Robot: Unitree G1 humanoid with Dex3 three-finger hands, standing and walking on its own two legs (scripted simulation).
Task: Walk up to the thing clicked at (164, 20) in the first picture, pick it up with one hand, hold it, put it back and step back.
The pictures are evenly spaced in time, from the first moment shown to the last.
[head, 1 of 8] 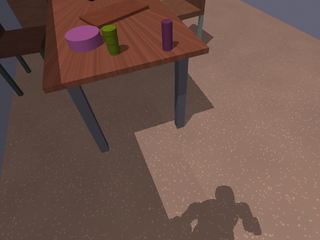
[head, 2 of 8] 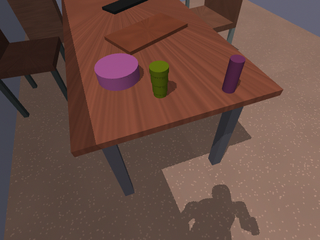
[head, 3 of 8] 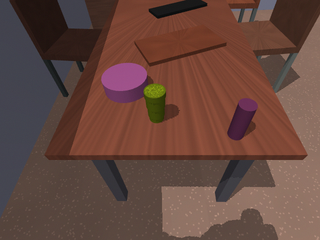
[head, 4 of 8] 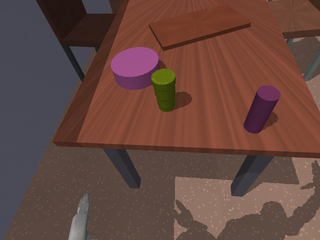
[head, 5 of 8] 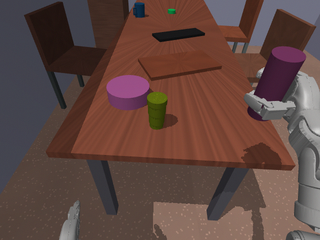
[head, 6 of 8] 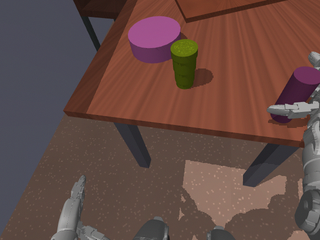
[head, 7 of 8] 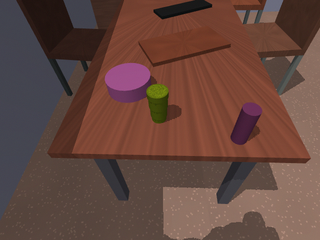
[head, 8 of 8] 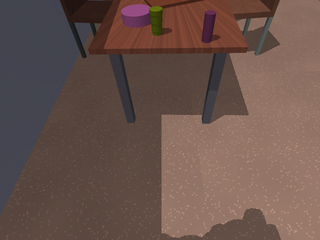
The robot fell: no
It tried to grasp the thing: yes
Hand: right
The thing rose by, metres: 0.25
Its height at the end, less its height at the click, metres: +0.00
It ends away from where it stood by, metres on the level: 0.01
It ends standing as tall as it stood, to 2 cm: yes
